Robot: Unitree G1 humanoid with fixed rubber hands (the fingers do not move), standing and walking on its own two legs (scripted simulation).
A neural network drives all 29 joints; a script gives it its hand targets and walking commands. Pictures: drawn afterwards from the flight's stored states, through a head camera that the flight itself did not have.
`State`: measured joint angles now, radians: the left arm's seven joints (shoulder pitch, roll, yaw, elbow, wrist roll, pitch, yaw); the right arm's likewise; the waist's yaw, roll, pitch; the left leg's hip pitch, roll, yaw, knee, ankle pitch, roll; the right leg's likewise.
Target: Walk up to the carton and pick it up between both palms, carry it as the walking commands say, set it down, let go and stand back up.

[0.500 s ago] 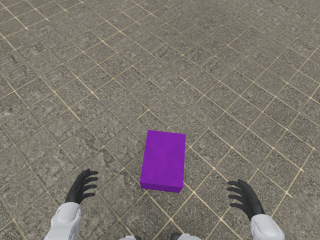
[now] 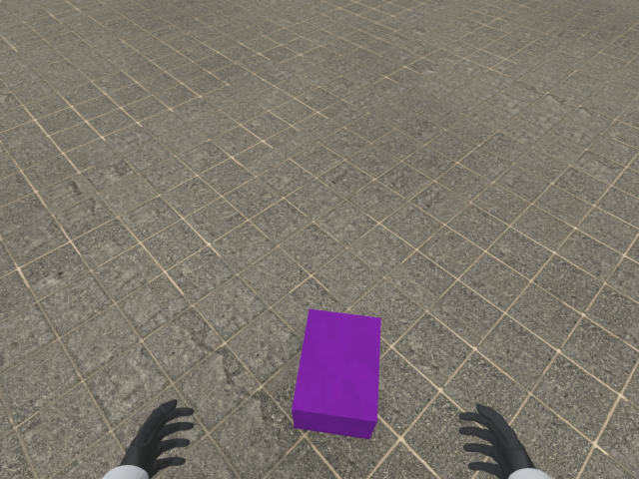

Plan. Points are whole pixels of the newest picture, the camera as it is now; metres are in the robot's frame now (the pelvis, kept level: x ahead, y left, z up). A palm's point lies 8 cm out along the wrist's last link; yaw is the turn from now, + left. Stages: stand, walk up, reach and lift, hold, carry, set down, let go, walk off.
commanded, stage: let go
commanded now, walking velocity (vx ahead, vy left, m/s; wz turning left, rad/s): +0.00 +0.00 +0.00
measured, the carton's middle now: (338, 372) +0.51 -0.04 -0.68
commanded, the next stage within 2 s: stand in 0.08 s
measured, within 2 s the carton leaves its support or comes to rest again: neither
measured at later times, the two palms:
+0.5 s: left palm out of the picture +0.11 +0.27 -0.09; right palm out of the picture +0.14 -0.31 -0.09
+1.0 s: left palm out of the picture +0.04 +0.29 -0.11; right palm out of the picture +0.06 -0.29 -0.10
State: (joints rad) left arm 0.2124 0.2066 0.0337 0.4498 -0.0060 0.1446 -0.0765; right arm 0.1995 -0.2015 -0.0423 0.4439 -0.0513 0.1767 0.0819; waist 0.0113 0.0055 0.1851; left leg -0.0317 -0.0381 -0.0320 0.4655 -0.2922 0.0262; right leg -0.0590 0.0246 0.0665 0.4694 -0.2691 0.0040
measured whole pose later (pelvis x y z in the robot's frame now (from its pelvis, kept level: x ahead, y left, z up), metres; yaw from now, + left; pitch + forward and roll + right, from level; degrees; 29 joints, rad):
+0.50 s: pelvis +0.03 -0.02 +0.00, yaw +2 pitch -1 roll +0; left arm 0.28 0.31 0.05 0.78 0.04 0.00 0.01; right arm 0.27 -0.32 -0.06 0.76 -0.03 0.03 -0.01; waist 0.01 0.02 -0.06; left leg -0.13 -0.01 -0.08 0.48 -0.32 -0.01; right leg -0.14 0.05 0.02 0.46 -0.29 -0.03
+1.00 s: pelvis -0.01 -0.01 +0.00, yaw +1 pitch -3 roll +0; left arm 0.26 0.35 0.02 0.96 0.03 -0.01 -0.01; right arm 0.28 -0.33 0.00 0.92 -0.03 -0.03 -0.01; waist 0.01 0.00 -0.05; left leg -0.14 -0.03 -0.05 0.43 -0.24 0.02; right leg -0.15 0.03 0.05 0.42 -0.21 0.00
